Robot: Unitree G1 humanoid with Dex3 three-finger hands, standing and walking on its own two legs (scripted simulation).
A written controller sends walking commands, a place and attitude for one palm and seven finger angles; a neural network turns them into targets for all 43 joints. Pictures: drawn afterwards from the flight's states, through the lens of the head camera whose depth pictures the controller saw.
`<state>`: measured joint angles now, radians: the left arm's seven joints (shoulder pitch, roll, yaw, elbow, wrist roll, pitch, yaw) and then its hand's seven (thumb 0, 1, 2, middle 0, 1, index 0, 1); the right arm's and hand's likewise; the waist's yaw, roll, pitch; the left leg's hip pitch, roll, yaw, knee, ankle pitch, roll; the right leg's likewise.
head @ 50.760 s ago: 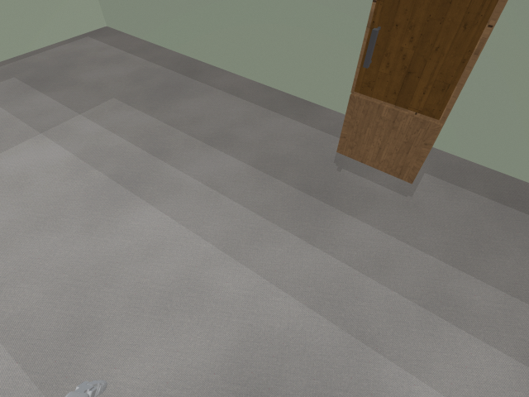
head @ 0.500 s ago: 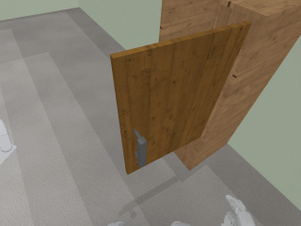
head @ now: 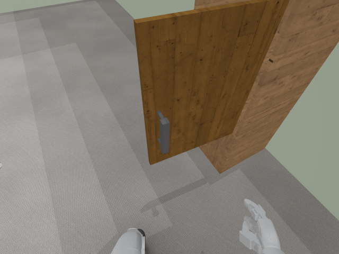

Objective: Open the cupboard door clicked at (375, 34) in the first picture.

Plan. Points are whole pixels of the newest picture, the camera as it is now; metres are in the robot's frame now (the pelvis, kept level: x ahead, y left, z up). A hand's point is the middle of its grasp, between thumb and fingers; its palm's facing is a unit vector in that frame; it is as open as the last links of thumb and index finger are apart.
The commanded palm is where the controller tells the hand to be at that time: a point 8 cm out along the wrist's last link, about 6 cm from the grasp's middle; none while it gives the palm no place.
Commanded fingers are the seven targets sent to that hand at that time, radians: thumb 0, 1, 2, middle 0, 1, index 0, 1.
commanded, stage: stop stepping back and stand still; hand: left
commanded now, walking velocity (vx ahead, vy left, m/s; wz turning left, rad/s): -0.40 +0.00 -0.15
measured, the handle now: (162, 132) +0.49 +0.09 -0.07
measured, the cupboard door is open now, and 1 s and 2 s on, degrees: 85 85 85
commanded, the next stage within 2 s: let the arm hang, fingers relaxed in 0.88 s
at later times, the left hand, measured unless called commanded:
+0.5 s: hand (23, 201) +0.14 +0.21 +0.21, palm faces +0.24 -0.77 -0.59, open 7.4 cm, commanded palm +0.10 +0.26 +0.21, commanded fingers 0.00 0.90 0.90 -0.20 -0.30 -0.20 -0.30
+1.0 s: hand (19, 218) +0.12 +0.20 +0.21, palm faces +0.33 -0.77 -0.54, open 7.4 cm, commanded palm none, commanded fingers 0.00 0.90 0.90 -0.20 -0.30 -0.20 -0.30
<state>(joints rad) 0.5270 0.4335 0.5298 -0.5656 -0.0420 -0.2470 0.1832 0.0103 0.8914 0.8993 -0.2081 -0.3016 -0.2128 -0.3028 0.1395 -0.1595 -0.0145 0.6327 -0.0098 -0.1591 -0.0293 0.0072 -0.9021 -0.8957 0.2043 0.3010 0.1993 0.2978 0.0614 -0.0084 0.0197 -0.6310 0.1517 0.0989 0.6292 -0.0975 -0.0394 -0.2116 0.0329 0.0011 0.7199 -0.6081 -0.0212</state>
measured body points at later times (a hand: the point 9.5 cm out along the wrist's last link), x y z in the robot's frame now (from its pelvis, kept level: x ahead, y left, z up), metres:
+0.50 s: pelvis -0.09 -0.01 +0.03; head -0.08 -0.01 +0.48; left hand +0.12 +0.25 +0.24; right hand +0.02 -0.28 -0.05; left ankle -0.04 +0.08 -0.70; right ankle -0.10 -0.07 -0.70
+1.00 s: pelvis -0.11 -0.03 +0.05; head -0.11 -0.05 +0.50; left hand +0.10 +0.24 +0.24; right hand +0.00 -0.31 -0.05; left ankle -0.09 +0.10 -0.68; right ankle -0.10 -0.07 -0.70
